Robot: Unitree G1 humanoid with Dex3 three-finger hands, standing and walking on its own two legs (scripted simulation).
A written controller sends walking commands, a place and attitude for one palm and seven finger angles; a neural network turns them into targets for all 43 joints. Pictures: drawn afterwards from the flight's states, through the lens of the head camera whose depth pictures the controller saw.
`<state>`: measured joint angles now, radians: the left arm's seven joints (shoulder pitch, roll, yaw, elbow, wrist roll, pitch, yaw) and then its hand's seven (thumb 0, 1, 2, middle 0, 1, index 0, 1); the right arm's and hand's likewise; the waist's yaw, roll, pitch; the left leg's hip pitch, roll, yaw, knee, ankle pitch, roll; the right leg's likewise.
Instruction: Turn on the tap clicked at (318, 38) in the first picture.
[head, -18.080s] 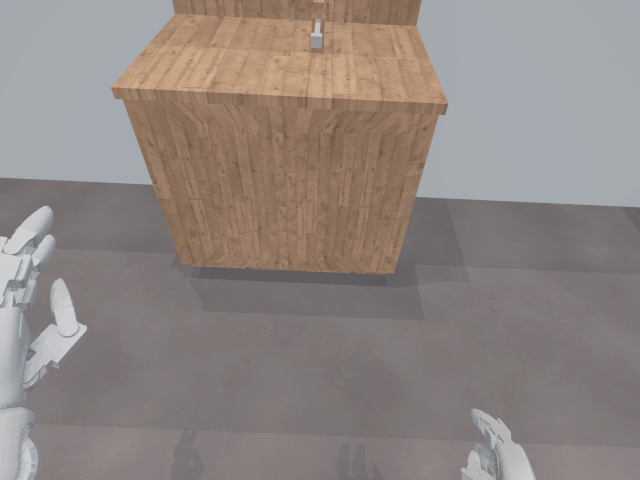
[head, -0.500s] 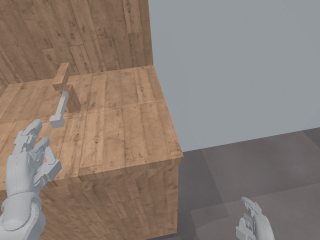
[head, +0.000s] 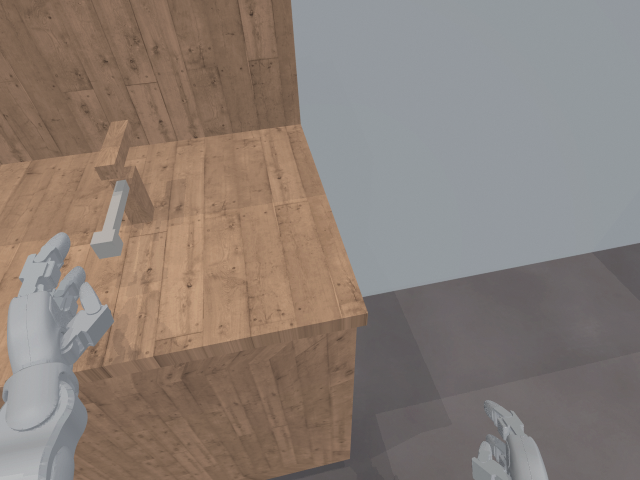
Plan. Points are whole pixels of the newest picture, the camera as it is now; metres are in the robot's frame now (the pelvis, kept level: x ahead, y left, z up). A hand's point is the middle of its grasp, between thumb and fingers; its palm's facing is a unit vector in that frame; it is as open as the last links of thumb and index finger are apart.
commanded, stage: reach beside the lever's end, fingers flat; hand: left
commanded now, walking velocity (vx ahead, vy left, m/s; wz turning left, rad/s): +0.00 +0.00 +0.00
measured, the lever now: (107, 244) +0.36 +0.34 +0.11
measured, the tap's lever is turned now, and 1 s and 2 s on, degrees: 0 0 0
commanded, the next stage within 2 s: push the lever round in 1.32 s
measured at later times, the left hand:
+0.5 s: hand (87, 295) +0.27 +0.31 +0.12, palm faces +0.55 -0.83 -0.12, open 7.7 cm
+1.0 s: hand (87, 274) +0.31 +0.34 +0.11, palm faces +0.55 -0.83 -0.12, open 7.8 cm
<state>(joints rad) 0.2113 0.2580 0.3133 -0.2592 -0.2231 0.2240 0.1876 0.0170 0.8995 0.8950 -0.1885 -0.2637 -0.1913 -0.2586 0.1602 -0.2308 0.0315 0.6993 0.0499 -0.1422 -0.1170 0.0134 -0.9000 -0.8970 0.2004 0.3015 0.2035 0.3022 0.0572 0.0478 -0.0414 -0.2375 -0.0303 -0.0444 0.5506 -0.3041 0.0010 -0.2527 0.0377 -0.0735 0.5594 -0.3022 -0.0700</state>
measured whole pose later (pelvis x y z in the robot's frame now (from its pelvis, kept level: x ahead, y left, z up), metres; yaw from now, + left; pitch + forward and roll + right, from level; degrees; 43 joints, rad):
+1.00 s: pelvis +0.00 +0.02 +0.00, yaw -1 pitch +3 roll +0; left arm -0.12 0.37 0.48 0.31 -0.19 0.00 0.08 0.02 0.90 0.90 -0.15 -0.15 -0.15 -0.15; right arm 0.23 -0.26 0.00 0.72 0.05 -0.12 -0.11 0.01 -0.90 -0.90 0.20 0.30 0.20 0.30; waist 0.01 0.03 -0.05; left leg -0.34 -0.03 -0.02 0.59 -0.31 0.02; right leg -0.34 0.04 -0.06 0.57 -0.29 -0.05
